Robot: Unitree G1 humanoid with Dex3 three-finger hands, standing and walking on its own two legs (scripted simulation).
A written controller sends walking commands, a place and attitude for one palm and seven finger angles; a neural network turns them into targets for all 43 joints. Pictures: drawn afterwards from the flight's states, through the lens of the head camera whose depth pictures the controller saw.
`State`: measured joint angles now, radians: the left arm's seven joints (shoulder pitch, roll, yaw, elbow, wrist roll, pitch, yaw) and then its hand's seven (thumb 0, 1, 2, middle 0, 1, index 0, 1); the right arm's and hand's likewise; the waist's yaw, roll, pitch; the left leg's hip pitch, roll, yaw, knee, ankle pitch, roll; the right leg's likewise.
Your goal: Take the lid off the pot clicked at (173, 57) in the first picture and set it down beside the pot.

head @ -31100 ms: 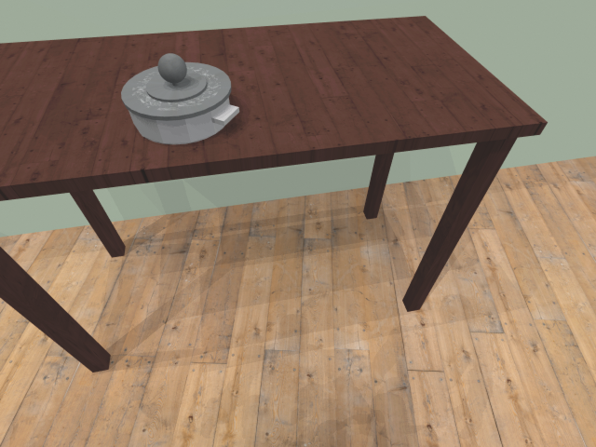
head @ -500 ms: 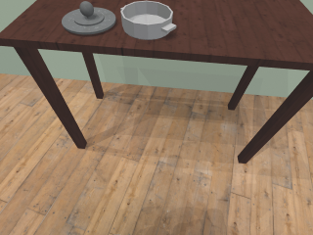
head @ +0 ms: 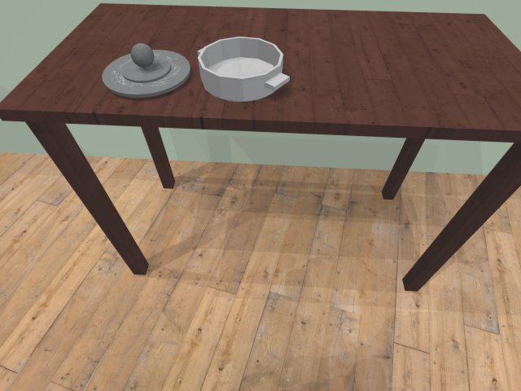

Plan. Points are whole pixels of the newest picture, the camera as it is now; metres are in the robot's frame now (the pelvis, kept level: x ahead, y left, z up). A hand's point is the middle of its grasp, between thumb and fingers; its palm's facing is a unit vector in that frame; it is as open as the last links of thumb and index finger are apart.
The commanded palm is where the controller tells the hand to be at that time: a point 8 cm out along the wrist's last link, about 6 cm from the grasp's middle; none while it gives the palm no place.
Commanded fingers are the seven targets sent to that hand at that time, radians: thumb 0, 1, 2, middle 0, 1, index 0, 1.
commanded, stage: stop stepping back and stand still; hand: left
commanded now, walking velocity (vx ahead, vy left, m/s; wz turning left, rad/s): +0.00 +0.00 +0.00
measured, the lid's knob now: (142, 55) +0.75 +0.29 +0.13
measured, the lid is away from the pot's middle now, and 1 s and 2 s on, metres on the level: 0.22 0.22 0.22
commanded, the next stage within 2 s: let the arm hang, fingers relaxed in 0.02 s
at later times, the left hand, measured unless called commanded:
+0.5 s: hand out of the picture +0.01 +0.18 -0.17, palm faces +0.02 -0.98 -0.22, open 7.3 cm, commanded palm none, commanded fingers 0.00 0.90 0.90 -0.20 -0.30 -0.20 -0.30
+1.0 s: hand out of the picture -0.04 +0.18 -0.17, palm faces +0.04 -0.98 -0.20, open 7.3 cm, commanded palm none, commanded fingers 0.00 0.90 0.90 -0.20 -0.30 -0.20 -0.30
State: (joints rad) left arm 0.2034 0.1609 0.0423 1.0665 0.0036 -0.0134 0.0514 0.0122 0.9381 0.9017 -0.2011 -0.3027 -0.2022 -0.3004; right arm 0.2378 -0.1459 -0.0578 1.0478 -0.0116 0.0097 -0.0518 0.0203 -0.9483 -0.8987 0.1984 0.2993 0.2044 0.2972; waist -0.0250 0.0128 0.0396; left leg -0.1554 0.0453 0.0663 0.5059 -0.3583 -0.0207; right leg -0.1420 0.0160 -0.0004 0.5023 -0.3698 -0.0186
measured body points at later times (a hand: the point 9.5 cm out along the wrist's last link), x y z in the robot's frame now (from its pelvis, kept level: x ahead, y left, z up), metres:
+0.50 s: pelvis -0.02 +0.00 +0.01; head +0.00 +0.00 +0.46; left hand +0.01 +0.24 -0.15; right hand -0.05 -0.21 -0.16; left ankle -0.06 +0.13 -0.73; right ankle -0.07 -0.11 -0.73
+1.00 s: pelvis -0.05 +0.01 +0.01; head -0.03 +0.01 +0.46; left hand -0.04 +0.23 -0.15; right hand -0.05 -0.21 -0.15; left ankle -0.06 +0.13 -0.73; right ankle -0.07 -0.11 -0.73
